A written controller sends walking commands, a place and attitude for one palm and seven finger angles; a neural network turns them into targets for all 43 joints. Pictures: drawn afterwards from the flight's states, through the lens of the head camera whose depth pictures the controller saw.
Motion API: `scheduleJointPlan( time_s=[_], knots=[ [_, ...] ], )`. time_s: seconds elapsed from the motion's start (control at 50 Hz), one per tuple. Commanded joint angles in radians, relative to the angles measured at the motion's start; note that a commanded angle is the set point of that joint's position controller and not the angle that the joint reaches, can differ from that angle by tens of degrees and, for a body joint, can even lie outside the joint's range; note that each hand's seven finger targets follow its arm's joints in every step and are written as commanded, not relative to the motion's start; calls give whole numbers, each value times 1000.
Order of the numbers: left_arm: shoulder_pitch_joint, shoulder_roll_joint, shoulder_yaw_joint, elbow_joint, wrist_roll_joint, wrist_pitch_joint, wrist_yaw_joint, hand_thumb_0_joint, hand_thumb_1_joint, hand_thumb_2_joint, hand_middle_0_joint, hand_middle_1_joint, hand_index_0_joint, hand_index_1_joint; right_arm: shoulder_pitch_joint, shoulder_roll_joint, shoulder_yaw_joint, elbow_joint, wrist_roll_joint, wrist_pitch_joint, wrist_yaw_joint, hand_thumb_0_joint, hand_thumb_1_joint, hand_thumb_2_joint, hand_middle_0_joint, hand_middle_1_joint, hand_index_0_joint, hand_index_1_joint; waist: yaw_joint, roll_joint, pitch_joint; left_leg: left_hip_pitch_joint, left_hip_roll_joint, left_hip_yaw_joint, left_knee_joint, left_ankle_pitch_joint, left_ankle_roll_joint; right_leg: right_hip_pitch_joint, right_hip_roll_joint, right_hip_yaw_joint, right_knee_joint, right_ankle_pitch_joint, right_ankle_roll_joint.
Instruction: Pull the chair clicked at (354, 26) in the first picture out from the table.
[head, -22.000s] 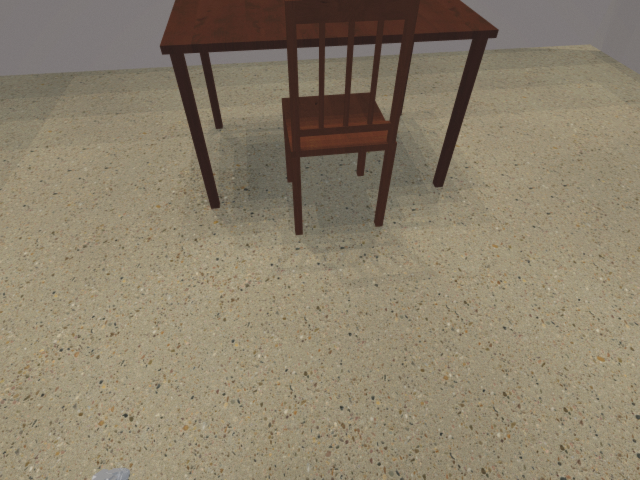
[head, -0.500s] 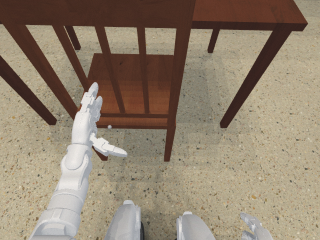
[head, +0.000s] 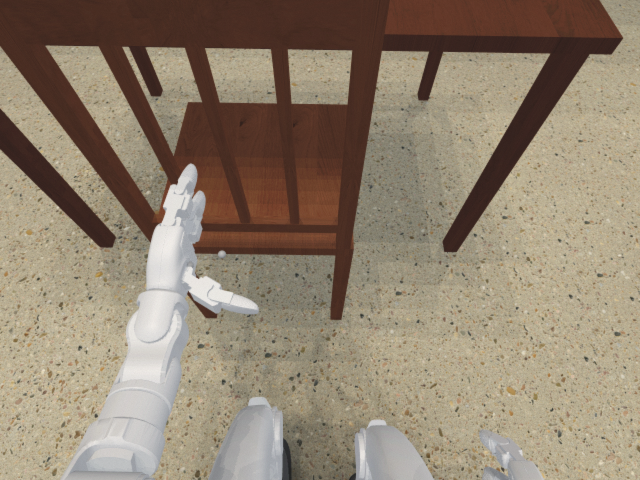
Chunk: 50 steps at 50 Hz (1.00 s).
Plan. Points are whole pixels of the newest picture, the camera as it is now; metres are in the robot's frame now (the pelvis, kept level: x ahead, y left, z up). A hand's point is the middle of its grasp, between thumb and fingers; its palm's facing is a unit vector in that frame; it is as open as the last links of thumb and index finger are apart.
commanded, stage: aim the fingers beside a spindle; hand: left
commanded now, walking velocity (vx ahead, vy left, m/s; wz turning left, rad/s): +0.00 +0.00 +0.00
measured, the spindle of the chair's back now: (226, 154) +0.53 +0.13 +0.04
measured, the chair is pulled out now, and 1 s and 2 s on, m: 0.00 0.00 0.00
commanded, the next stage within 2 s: push the fingers through the gap in 0.26 s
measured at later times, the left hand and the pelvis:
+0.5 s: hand (221, 252) +0.39 +0.13 +0.02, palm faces -0.04 -1.00 -0.06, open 17.0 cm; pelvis +0.00 +0.00 +0.00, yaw +0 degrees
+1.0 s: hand (223, 215) +0.44 +0.13 +0.02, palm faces -0.01 -1.00 -0.05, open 17.0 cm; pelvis +0.00 +0.01 -0.01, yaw -1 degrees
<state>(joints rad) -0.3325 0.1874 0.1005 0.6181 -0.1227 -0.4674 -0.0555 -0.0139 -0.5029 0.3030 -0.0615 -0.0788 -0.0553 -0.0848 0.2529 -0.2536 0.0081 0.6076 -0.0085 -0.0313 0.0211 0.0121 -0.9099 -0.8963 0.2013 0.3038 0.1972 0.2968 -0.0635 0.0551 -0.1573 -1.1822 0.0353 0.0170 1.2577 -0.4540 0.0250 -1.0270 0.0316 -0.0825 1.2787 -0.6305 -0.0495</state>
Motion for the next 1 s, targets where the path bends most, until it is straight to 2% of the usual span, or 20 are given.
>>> scheduleJointPlan(
  time_s=[0.0, 0.04, 0.06, 0.14, 0.18, 0.22, 0.24, 0.3, 0.32, 0.42, 0.48, 0.52, 0.56, 0.6, 0.64, 0.72, 0.74, 0.78, 0.88, 0.98],
  knots=[
    [-306, 100, 18, -230, -2, -68, 2, 0, -500, 300, -60, -80, -60, -80, 48, -144, -61, -97, 1, -40, -13, 0, -900, -900, 200, 300, 200, 300, -29, 4, -416, 486, -12, -88, -110, 221, 6, 15, -6, 67, -218, 320, 17],
    [-270, 70, -8, -228, 8, -62, 11, 0, -500, 300, -60, -80, -60, -80, 41, -137, -59, -108, -1, -35, -8, 0, -900, -900, 200, 300, 200, 300, -28, 0, -418, 493, -13, -88, -115, 236, 5, 21, -6, 63, -216, 334, 18],
    [-273, 76, 3, -216, 8, -58, 18, 0, -500, 300, -60, -80, -60, -80, 39, -136, -59, -107, -1, -31, -7, 0, -900, -900, 200, 300, 200, 300, -27, -29, -403, 470, -14, -85, -114, 220, 7, 27, -6, 62, -219, 325, 19],
    [-235, 126, 58, -214, 22, -64, 42, 0, -500, 300, -60, -80, -60, -80, 27, -135, -54, -124, -5, -21, -5, 0, -900, -900, 200, 300, 200, 300, -5, -27, -405, 433, -20, -70, -111, 212, 7, 59, -7, 75, -215, 336, 19],
    [-248, 116, 45, -223, 22, -67, 43, 0, -500, 300, -60, -80, -60, -80, 26, -132, -52, -127, -4, -18, -5, 0, -900, -900, 200, 300, 200, 300, -16, -35, -401, 423, -20, -67, -105, 211, 11, 60, -4, 78, -214, 344, 21],
    [-229, 119, 47, -225, 18, -70, 34, 0, -500, 300, -60, -80, -60, -80, 19, -131, -51, -132, -4, -16, -4, 0, -900, -900, 200, 300, 200, 300, -11, -33, -400, 411, -23, -59, -105, 197, 11, 78, -5, 88, -223, 339, 22],
    [-236, 118, 45, -209, 14, -67, 27, 0, -500, 300, -60, -80, -60, -80, 22, -130, -48, -129, -2, -14, -6, 0, -900, -900, 200, 300, 200, 300, -19, -63, -374, 379, -23, -56, -104, 179, 13, 88, -5, 91, -229, 331, 24],
    [-305, 105, 16, -211, 7, -75, 6, 0, -500, 300, -60, -80, -60, -80, 19, -133, -47, -121, 3, -21, -12, 0, -900, -900, 200, 300, 200, 300, -38, -30, -357, 371, -22, -59, -93, 145, 14, 51, -5, 100, -235, 288, 23],
    [-295, 117, 35, -193, 2, -74, 2, 0, -500, 300, -60, -80, -60, -80, 23, -136, -49, -116, 2, -21, -14, 0, -900, -900, 200, 300, 200, 300, -35, -51, -360, 366, -22, -60, -92, 138, 14, 58, -5, 101, -240, 278, 24],
    [-383, 139, 42, -211, -8, -78, -12, 0, -500, 300, -60, -80, -60, -80, 37, -141, -51, -94, 1, -39, -22, 0, -900, -900, 200, 300, 200, 300, -42, -9, -411, 416, -17, -73, -85, 175, 11, 36, -4, 92, -224, 296, 20],
    [-412, 106, 20, -170, -1, -70, -7, 0, -500, 300, -60, -80, -60, -80, 45, -140, -51, -86, 1, -42, -20, 0, -900, -900, 200, 300, 200, 300, -52, 13, -407, 430, -17, -78, -83, 184, 12, -3, -1, 82, -217, 290, 19],
    [-394, 156, 80, -119, -1, -60, 1, 0, -500, 300, -60, -80, -60, -80, 53, -147, -53, -79, -2, -38, -20, 0, -900, -900, 200, 300, 200, 300, -42, -29, -405, 408, -17, -77, -85, 180, 10, 14, 0, 81, -221, 290, 21],
    [-443, 154, 79, -99, 3, -57, 1, 0, -500, 300, -60, -80, -60, -80, 53, -143, -50, -79, -4, -36, -18, 0, -900, -900, 200, 300, 200, 300, -50, -37, -407, 364, -20, -66, -78, 161, 13, 29, -1, 90, -221, 283, 24],
    [-458, 173, 97, -91, 7, -61, 2, 0, -500, 300, -60, -80, -60, -80, 62, -144, -49, -78, -5, -36, -16, 0, -900, -900, 200, 300, 200, 300, -39, 8, -427, 386, -21, -68, -80, 188, 10, 29, 1, 89, -211, 302, 20],
    [-469, 184, 114, -72, 4, -59, 1, 0, -500, 300, -60, -80, -60, -80, 69, -144, -49, -78, -8, -32, -13, 0, -900, -900, 200, 300, 200, 300, -45, -24, -438, 376, -20, -64, -75, 204, 12, 44, 2, 92, -211, 331, 23],
    [-486, 183, 118, -60, 8, -60, -6, 0, -500, 300, -60, -80, -60, -80, 88, -147, -53, -74, -8, -26, -5, 0, -900, -900, 200, 300, 200, 300, -46, 13, -455, 415, -15, -73, -81, 244, 7, 24, 5, 78, -197, 354, 20],
    [-476, 182, 117, -52, 11, -59, -6, 0, -500, 300, -60, -80, -60, -80, 92, -148, -55, -76, -9, -24, -4, 0, -900, -900, 200, 300, 200, 300, -46, -2, -463, 419, -14, -75, -83, 251, 7, 26, 6, 77, -197, 359, 19],
    [-512, 158, 96, -70, 12, -63, -5, 0, -500, 300, -60, -80, -60, -80, 99, -147, -58, -76, -8, -21, -1, 0, -900, -900, 200, 300, 200, 300, -59, 12, -481, 448, -11, -81, -80, 273, 7, 7, 7, 70, -187, 368, 20],
    [-567, 183, 121, 8, 27, -65, 10, 0, -500, 300, -60, -80, -60, -80, 114, -153, -57, -56, -10, -8, 0, 0, -900, -900, 200, 300, 200, 300, -73, -8, -422, 401, -13, -77, -80, 208, 9, -22, 13, 73, -204, 306, 20],
    [-638, 206, 139, -3, 37, -96, 20, 0, -500, 300, -60, -80, -60, -80, 128, -156, -60, -49, -19, -4, 3, 0, -900, -900, 200, 300, 200, 300, -74, 32, -490, 456, -9, -92, -79, 260, 4, -29, 14, 65, -184, 333, 16]
  ],
)
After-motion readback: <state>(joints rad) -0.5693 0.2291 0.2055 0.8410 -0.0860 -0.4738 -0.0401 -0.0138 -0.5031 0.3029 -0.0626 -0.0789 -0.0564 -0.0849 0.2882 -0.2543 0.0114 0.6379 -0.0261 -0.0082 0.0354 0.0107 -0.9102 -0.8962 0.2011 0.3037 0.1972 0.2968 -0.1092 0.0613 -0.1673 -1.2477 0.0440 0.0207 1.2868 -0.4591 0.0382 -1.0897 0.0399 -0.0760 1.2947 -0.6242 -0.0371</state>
